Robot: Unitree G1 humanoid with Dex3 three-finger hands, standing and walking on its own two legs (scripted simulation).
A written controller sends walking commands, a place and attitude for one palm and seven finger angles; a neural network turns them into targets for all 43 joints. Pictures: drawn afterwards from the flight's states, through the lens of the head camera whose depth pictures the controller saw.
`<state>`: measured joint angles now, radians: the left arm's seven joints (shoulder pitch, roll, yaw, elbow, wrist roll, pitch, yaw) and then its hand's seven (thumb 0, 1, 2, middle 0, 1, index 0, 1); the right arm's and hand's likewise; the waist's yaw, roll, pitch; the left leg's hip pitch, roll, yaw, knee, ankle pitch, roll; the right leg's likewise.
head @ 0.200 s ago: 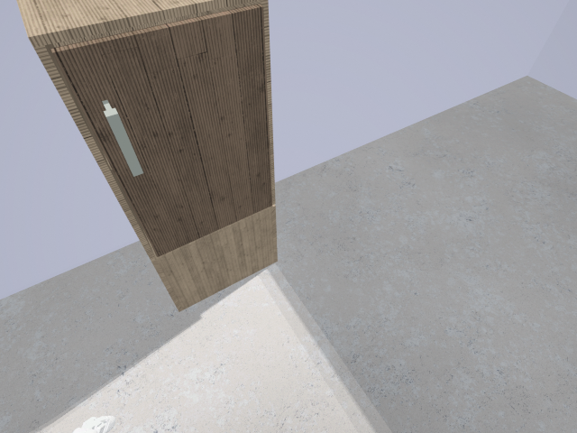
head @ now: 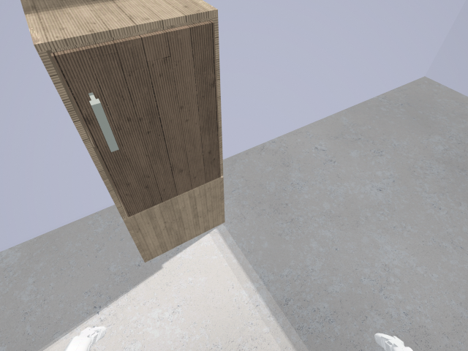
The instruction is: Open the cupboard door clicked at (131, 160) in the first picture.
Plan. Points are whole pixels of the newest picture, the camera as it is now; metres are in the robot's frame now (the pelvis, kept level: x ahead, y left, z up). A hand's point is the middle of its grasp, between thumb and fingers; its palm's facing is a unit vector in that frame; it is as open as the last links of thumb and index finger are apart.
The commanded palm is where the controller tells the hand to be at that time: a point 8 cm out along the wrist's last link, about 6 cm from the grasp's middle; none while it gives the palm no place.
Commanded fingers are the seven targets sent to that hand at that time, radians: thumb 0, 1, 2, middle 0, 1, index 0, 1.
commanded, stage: stand and wait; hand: left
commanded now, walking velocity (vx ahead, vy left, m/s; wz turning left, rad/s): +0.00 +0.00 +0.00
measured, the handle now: (103, 122) +0.61 +0.37 +0.04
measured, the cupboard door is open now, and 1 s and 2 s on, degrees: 0 0 0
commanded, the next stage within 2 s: look at it before walking up in 0.84 s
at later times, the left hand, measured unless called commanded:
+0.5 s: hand out of the picture +0.04 +0.22 -0.15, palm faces -0.02 -0.94 -0.33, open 7.4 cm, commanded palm none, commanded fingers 0.00 0.90 0.90 -0.20 -0.30 -0.20 -0.30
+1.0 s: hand out of the picture +0.05 +0.22 -0.15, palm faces -0.03 -0.95 -0.32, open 7.4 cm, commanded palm none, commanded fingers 0.00 0.90 0.90 -0.20 -0.30 -0.20 -0.30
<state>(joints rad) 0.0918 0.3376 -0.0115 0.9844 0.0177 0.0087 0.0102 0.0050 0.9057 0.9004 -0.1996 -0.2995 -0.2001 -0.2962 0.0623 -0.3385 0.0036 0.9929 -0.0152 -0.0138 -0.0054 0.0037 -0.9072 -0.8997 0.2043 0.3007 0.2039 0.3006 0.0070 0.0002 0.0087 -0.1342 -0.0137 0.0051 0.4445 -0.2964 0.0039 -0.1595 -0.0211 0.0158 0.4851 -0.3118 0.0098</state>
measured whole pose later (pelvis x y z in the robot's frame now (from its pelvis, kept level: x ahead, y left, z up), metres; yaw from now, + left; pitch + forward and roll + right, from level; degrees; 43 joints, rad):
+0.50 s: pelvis -0.02 -0.02 +0.01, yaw +0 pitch -2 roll +0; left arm 0.16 0.32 -0.01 1.08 0.01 0.01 0.01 0.01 0.91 0.90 -0.20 -0.30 -0.20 -0.30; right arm 0.14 -0.33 0.01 1.11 -0.01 0.00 -0.01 0.00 -0.91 -0.90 0.20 0.30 0.20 0.30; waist 0.01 0.00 0.05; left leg -0.11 0.02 -0.01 0.37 -0.23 -0.03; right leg -0.13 0.01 0.00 0.40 -0.24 -0.02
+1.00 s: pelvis -0.03 -0.02 +0.01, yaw +0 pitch -1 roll +0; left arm 0.13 0.32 -0.01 1.08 0.02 0.00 0.00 0.00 0.91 0.90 -0.20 -0.30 -0.20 -0.30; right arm 0.13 -0.32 0.01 1.12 -0.01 -0.01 0.00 0.00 -0.91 -0.90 0.20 0.30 0.20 0.30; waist 0.00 0.00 0.03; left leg -0.12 0.02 0.00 0.35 -0.21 -0.02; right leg -0.14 0.01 0.00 0.38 -0.21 -0.01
